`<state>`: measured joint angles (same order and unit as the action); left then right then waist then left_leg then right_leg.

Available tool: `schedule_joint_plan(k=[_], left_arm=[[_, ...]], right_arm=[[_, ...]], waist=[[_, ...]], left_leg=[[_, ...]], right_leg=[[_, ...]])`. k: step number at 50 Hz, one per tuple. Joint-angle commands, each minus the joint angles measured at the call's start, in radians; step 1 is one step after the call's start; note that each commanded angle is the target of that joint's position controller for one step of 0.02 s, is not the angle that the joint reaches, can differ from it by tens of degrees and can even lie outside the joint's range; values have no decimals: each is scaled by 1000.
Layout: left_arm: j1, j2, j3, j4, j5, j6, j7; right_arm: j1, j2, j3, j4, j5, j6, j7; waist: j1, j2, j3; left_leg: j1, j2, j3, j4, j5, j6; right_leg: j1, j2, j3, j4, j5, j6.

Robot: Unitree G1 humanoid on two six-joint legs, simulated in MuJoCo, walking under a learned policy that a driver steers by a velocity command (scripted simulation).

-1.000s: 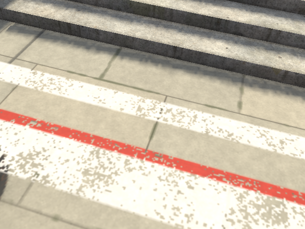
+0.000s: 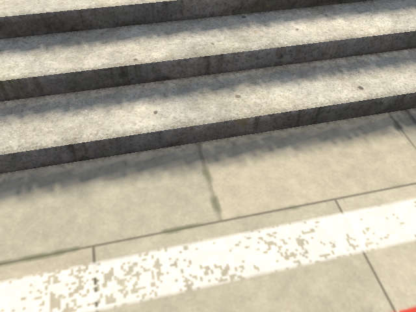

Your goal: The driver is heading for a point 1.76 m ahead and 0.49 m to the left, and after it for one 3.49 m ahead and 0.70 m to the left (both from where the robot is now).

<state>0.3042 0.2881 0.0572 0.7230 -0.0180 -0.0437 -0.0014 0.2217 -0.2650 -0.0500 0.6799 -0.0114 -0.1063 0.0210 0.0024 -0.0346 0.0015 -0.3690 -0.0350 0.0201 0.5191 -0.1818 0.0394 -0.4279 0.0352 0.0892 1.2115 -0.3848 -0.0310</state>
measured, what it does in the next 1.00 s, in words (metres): walks ahead, turning left: right foot, then left foot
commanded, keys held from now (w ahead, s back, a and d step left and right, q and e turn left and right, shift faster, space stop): w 0.06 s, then w+q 0.92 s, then w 0.02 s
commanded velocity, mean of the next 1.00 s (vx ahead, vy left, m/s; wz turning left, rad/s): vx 0.50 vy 0.00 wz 0.37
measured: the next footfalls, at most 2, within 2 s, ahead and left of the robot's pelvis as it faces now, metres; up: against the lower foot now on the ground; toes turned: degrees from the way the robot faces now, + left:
right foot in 0.34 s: +0.33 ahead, -0.14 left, +0.00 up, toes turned +6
left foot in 0.84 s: +0.55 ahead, +0.19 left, +0.00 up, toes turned +25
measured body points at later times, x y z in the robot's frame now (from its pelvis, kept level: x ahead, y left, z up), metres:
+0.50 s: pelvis +0.25 -0.04 +0.01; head +0.27 -0.05 +0.46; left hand +0.36 +0.24 -0.08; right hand +0.37 -0.31 -0.11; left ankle +0.18 +0.10 -0.64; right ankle +0.29 -0.14 -0.73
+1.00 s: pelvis +0.49 +0.09 +0.00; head +0.52 +0.12 +0.45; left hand +0.46 +0.38 -0.13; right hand +0.72 -0.10 -0.10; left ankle +0.51 +0.18 -0.73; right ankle +0.48 -0.08 -0.64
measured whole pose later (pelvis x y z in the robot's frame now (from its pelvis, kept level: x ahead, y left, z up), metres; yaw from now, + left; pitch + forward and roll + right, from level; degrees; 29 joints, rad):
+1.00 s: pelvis +0.49 +0.09 +0.00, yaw +27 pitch +1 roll +0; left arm 0.22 0.28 0.04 0.75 0.04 -0.04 -0.01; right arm 0.24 -0.29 -0.07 0.70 -0.02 -0.01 0.03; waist 0.01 -0.03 0.08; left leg -0.36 -0.10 0.00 0.53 -0.18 0.10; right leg -0.44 -0.09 0.00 1.19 -0.37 0.01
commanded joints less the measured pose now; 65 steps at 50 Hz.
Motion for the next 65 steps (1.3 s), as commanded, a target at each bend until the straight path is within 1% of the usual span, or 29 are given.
schedule_joint_plan(k=[1,3,7,12,15,16,17,18,19,20,21,22,25,31,37,40,41,42,43,44,45,46,47,48,50,53,59,62,65], left_arm=[[-57,80,23,-104,6,-23,-3],[-62,55,16,-97,9,-18,-4],[-198,9,-7,-124,19,-36,-9],[-331,33,-2,-145,2,-58,-29],[-297,70,17,-140,-2,-72,-34],[-227,89,30,-119,1,-74,-28],[-111,131,49,-98,14,-77,-19],[70,208,68,-78,29,-73,-6],[104,246,76,-55,35,-59,-12],[78,156,56,-58,21,-56,-14],[35,108,41,-58,14,-55,-12],[-26,83,30,-59,20,-56,-14],[-106,51,26,-41,28,-65,-14],[-90,112,48,16,28,-70,3],[-22,177,65,63,1,-46,9],[-21,222,79,69,-14,-27,13],[38,179,55,91,62,-20,7],[75,162,48,92,60,-16,7],[111,99,26,53,54,-16,2],[77,59,20,-25,58,-20,-14],[-49,128,31,-53,63,-22,-17],[-83,110,20,-60,46,-27,-19],[-65,94,11,-44,47,-30,-14],[-52,96,10,-42,61,-21,-11],[6,99,8,-15,74,8,-10],[-26,70,-2,-15,68,20,-18],[-221,52,-12,-54,55,8,-32],[-281,54,-11,-72,50,1,-35],[-263,67,-5,-75,50,-10,-36]], right_arm=[[45,-100,-24,-34,-2,-6,-4],[59,-111,-26,-15,9,-10,-5],[95,-162,-40,18,26,7,-15],[173,-186,-48,54,40,29,-20],[169,-192,-53,57,42,44,-28],[168,-176,-48,56,40,46,-29],[156,-138,-35,46,33,44,-28],[144,-63,-10,11,6,39,-30],[256,-37,-2,-18,41,24,-32],[212,-133,-26,6,57,26,-35],[135,-159,-37,-8,54,31,-32],[111,-143,-37,-8,46,38,-32],[96,-98,-37,-22,42,63,-21],[-14,-61,-22,-67,33,74,-5],[-191,-62,-15,-141,35,72,32],[-153,-107,-37,-157,28,80,37],[-42,-115,-38,-104,-75,93,34],[132,-137,-58,-46,-85,89,20],[229,-234,-87,-33,-82,88,8],[184,-347,-110,-64,-27,94,7],[186,-327,-109,-72,-9,99,8],[155,-281,-96,-45,-8,98,0],[121,-213,-75,-33,-8,94,-3],[88,-177,-61,-25,-1,88,-5],[52,-147,-46,-27,-2,73,0],[89,-161,-48,10,-3,57,3],[176,-163,-44,73,-1,43,3],[210,-171,-43,100,-6,38,-3],[203,-184,-43,119,-9,37,-12]], waist=[[-10,137,-17],[-3,139,-20],[-36,112,-2],[-79,123,12],[-33,141,-4],[3,138,-37],[63,117,-110],[132,-43,-266],[75,-325,-336],[96,-183,-231],[95,-121,-129],[63,-62,-81],[2,-89,-6],[11,-27,29],[67,-16,81],[17,-54,27],[-18,-66,-19],[-86,-23,-119],[-117,114,-239],[-73,320,-342],[-127,141,-309],[-98,99,-190],[-52,58,-90],[-13,77,-51],[25,87,-67],[19,87,-32],[-61,92,48],[-83,89,65],[-63,105,66]], left_leg=[[234,258,-369,-302,-24,178],[214,246,-300,-325,72,189],[184,217,-221,-341,166,187],[200,228,-240,-293,124,170],[219,241,-293,-215,86,136],[197,212,-281,-151,121,114],[124,154,-239,8,142,78],[-59,72,-149,340,-105,28],[-365,1,-108,606,-426,-7],[-456,56,-161,726,-370,-16],[-479,83,-150,745,-278,-15],[-439,113,-138,729,-203,-21],[-355,161,-131,666,-101,-36],[-364,163,-105,425,121,-55],[-319,136,-13,174,152,0],[-182,56,67,135,2,58],[-55,-18,122,81,-86,86],[202,-78,129,46,-61,115],[489,118,-175,12,-227,183],[643,358,-753,-170,-156,312],[634,350,-744,-227,-66,302],[531,337,-597,-204,12,291],[386,286,-490,-207,113,248],[284,235,-419,-220,172,225],[187,198,-349,-245,248,224],[149,177,-303,-311,198,233],[248,178,-280,-365,80,198],[300,194,-277,-335,125,181],[331,218,-282,-279,261,154]], right_leg=[[-262,-119,14,-41,86,9],[-252,-125,-14,-124,101,19],[-194,-114,-45,-432,266,40],[-77,-55,-52,-651,372,55],[46,-43,-50,-746,327,24],[164,-39,-62,-777,318,3],[351,-100,-15,-770,314,-34],[624,-315,193,-748,324,-98],[792,-474,586,-857,80,-232],[713,-441,568,-902,-65,-217],[608,-405,422,-915,-32,-184],[504,-361,323,-942,66,-165],[327,-302,129,-1023,259,-155],[323,-288,-99,-1060,456,-151],[432,-321,-211,-1032,479,-108],[496,-327,-264,-866,870,-76],[504,-298,-323,-682,939,-51],[396,-268,-347,-419,900,-28],[111,-223,-347,-91,513,12],[-200,-23,-221,202,-187,66],[-298,-57,-55,241,-121,53],[-319,-102,-52,201,-33,40],[-267,-146,-52,78,28,34],[-199,-163,-43,3,28,36],[-87,-159,-57,-58,29,45],[-98,-155,-82,-189,112,59],[-166,-143,-85,-502,336,56],[-148,-114,-101,-593,339,43],[-65,-85,-114,-651,266,9]])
